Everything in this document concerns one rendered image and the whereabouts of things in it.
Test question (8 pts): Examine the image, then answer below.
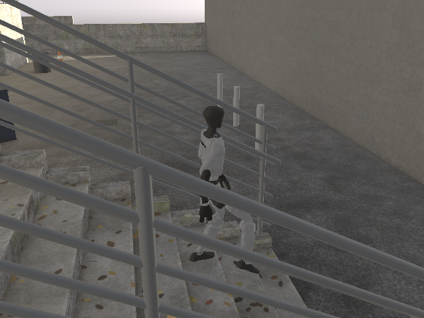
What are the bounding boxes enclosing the stairs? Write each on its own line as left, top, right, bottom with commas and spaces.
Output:
0, 166, 308, 318

